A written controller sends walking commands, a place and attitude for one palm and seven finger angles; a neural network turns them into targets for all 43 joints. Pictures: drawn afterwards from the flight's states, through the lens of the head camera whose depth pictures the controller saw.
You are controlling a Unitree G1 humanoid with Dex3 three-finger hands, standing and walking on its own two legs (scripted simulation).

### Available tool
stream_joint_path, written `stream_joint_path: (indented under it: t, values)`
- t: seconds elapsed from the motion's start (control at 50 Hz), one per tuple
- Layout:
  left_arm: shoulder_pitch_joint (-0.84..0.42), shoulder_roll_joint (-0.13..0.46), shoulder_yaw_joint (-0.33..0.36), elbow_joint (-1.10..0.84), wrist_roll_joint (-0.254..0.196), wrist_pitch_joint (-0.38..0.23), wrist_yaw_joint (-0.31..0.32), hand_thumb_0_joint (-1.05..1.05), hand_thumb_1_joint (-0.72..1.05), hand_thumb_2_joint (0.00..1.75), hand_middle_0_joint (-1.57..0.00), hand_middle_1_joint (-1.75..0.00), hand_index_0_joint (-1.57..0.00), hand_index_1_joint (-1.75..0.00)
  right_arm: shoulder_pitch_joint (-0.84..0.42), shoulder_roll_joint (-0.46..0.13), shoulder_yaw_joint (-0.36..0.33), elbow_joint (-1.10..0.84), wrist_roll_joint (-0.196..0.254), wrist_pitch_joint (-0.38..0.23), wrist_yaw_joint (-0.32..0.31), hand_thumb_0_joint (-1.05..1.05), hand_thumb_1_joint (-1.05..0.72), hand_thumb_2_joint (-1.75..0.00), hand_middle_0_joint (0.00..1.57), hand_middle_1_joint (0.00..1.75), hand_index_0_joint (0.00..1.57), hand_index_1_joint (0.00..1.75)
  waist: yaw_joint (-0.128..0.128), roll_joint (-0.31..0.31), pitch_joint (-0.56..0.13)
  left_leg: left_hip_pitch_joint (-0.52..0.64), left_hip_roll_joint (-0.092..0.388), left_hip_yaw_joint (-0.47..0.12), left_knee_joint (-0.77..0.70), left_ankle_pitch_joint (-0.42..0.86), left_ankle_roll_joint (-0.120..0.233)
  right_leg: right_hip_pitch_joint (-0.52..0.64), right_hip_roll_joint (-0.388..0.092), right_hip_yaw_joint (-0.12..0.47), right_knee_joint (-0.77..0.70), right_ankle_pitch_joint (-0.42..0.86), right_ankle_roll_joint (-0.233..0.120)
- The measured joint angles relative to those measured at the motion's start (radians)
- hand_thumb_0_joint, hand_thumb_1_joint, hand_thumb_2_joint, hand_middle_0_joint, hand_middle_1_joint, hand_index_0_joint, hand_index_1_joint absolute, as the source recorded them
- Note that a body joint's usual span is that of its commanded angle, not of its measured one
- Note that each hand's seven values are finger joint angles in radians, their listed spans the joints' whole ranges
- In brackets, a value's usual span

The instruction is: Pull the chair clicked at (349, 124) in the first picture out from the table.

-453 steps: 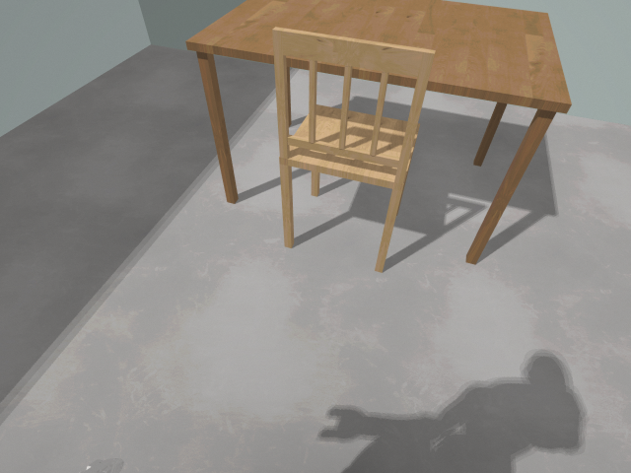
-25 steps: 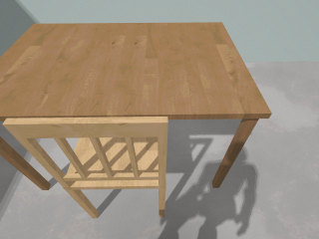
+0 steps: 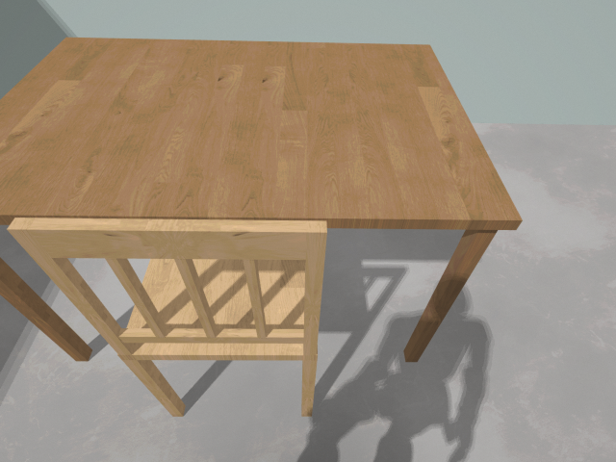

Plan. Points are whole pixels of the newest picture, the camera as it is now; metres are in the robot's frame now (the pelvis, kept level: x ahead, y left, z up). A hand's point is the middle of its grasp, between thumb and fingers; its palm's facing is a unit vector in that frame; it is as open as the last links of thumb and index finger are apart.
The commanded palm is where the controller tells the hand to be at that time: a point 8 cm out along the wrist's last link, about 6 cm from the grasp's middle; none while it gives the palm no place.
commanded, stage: look again from close up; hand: left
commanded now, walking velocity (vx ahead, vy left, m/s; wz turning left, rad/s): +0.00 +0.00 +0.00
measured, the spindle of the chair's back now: (198, 299) +0.38 +0.22 -0.09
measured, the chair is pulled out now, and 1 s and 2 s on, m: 0.00 0.00 0.00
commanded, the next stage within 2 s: come to a stop and stand still in 0.32 s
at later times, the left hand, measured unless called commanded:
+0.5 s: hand out of the picture -0.01 +0.18 -0.18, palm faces +0.01 -0.98 -0.19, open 7.3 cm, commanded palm none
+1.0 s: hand out of the picture +0.03 +0.21 -0.17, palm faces +0.02 -0.97 -0.23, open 7.3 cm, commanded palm none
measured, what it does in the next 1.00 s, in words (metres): stands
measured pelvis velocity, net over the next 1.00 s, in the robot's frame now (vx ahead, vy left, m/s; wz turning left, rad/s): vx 0.00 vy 0.03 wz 0.00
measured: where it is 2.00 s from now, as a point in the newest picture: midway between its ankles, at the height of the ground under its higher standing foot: outside the picture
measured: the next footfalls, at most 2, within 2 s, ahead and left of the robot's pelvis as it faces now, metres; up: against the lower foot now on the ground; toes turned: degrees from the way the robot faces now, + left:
none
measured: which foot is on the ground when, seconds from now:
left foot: down 0.00-1.00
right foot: down 0.00-1.00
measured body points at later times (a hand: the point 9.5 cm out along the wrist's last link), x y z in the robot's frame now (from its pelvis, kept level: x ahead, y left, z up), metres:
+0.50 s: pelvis -0.01 +0.01 +0.00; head +0.01 +0.02 +0.45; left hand -0.01 +0.23 -0.16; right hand -0.04 -0.19 -0.16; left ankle -0.04 +0.12 -0.74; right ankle +0.00 -0.09 -0.74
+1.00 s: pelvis +0.00 +0.03 -0.01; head +0.01 +0.02 +0.44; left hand +0.03 +0.26 -0.16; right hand +0.02 -0.20 -0.17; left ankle -0.04 +0.12 -0.74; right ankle +0.00 -0.09 -0.74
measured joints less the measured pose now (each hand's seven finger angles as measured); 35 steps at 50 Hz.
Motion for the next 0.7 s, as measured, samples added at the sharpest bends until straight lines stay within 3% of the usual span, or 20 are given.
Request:
stream_joint_path:
  t: [0.48,0.58,0.7]
  values:
    - [-0.002,0.005,0.004,-0.014,0.002,0.006,0.005,0.01,0.92,0.90,-0.20,-0.30,-0.20,-0.30,0.005,0.018,-0.004,0.000,0.004,-0.007,-0.002,0.01,-0.91,-0.90,0.20,0.30,0.20,0.29,-0.003,-0.014,0.006,-0.017,-0.017,0.010,0.013,0.000,0.019,-0.018,-0.017,0.012,0.011,0.006,0.018]
    - [-0.013,-0.003,0.003,-0.015,0.002,0.003,0.004,0.01,0.92,0.90,-0.20,-0.30,-0.20,-0.30,0.002,-0.010,-0.014,-0.073,-0.006,0.020,0.007,0.01,-0.91,-0.90,0.20,0.30,0.20,0.29,-0.015,0.022,0.003,-0.092,-0.017,-0.007,0.124,-0.048,0.029,-0.064,-0.024,-0.005,0.073,-0.020,0.026]
    - [-0.014,-0.004,0.006,-0.022,0.003,0.009,-0.002,0.01,0.91,0.90,-0.20,-0.30,-0.20,-0.30,-0.003,-0.044,-0.019,-0.108,-0.011,0.021,0.004,0.02,-0.92,-0.90,0.20,0.30,0.20,0.29,-0.008,0.046,-0.022,-0.081,-0.036,-0.001,0.134,-0.064,0.043,-0.066,-0.042,0.004,0.109,-0.048,0.041]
